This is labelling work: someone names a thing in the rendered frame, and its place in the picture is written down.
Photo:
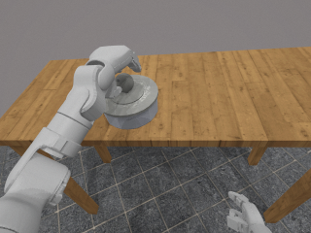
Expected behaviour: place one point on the robot left hand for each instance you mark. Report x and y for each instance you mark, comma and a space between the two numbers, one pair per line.
119, 57

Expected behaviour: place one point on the robot left forearm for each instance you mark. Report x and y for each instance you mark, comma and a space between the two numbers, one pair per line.
84, 104

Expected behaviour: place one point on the robot right forearm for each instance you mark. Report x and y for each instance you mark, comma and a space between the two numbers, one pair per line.
258, 228

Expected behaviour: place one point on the lid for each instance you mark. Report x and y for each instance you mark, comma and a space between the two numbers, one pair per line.
134, 102

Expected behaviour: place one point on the knob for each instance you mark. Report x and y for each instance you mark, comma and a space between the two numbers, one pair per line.
126, 82

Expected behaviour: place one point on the table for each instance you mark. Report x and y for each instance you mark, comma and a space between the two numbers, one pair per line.
255, 99

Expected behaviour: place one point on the left robot upper arm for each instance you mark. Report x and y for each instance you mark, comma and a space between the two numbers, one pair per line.
40, 184

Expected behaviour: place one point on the robot right hand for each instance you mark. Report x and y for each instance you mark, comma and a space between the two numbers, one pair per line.
250, 215

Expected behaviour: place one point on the pot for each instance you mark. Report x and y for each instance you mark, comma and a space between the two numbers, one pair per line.
133, 122

